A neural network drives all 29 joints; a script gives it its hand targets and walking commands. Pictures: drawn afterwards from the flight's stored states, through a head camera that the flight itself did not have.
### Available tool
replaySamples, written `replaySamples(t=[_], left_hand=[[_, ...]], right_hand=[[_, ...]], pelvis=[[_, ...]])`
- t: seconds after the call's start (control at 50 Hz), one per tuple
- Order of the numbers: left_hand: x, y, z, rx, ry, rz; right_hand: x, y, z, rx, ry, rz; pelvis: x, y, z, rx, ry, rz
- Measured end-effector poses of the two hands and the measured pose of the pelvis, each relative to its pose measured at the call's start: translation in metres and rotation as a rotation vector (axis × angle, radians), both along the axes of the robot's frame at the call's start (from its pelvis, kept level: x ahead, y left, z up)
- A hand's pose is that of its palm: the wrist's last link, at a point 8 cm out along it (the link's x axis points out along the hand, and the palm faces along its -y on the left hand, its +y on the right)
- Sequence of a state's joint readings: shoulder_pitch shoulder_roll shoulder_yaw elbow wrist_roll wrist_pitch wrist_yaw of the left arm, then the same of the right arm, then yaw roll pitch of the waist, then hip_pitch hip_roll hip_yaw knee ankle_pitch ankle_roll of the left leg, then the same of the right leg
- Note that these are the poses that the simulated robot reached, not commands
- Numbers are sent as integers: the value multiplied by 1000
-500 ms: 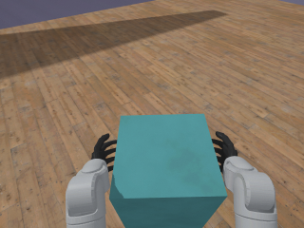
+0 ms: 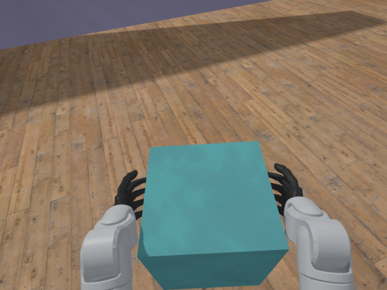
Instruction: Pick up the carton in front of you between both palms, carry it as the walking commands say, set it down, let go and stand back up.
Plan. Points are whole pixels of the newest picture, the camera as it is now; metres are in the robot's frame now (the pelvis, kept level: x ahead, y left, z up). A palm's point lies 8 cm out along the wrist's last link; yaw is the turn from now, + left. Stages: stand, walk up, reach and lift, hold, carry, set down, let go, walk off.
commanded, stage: carry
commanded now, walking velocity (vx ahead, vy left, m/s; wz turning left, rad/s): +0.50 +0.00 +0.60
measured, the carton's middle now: (208, 220) +0.27 +0.00 +0.03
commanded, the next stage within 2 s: none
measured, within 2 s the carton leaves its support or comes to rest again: neither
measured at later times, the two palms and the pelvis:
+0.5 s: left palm (127, 109) +0.58 +0.20 +0.10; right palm (231, 92) +0.62 -0.09 +0.11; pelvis +0.34 +0.01 +0.01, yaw +8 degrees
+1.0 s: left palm (134, 55) +0.91 +0.24 +0.12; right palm (211, 46) +0.96 -0.06 +0.11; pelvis +0.68 +0.05 +0.02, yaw +9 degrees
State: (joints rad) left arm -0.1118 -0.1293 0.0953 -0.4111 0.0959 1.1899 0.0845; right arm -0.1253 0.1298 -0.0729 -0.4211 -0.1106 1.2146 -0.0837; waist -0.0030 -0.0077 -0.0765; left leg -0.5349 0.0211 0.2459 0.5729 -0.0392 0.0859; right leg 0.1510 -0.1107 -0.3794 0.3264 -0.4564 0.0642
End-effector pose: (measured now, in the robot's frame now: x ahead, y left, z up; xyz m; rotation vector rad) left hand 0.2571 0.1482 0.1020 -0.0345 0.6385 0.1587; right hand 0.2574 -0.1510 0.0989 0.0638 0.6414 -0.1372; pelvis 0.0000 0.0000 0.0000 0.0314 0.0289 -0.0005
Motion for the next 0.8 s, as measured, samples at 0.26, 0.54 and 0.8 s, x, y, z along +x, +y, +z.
replaySamples(t=[0.26,0.54,0.8], left_hand=[[158,50,-11,-44,121,83],[355,50,-6,-36,26,160],[508,50,-3,2,118,197]], right_hand=[[182,51,-1,-35,122,76],[399,53,-1,-24,28,153],[565,56,-8,2,118,199]], pelvis=[[163,25,22,-50,15,91],[373,7,0,-54,27,153],[536,2,27,-14,41,180]])
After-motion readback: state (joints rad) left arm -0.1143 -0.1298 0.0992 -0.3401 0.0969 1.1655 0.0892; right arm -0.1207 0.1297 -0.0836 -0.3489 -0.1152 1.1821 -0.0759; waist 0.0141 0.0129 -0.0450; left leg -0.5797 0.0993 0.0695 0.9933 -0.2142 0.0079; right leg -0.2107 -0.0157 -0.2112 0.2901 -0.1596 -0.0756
